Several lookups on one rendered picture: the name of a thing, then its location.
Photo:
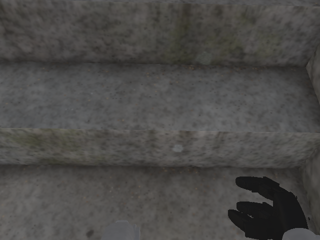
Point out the robot right forearm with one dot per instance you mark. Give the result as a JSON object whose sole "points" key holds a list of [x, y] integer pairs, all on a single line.
{"points": [[299, 234]]}

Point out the right robot hand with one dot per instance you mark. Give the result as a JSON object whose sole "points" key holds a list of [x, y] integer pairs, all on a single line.
{"points": [[267, 222]]}

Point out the robot left thigh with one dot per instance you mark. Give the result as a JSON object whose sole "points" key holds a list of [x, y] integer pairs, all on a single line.
{"points": [[121, 231]]}

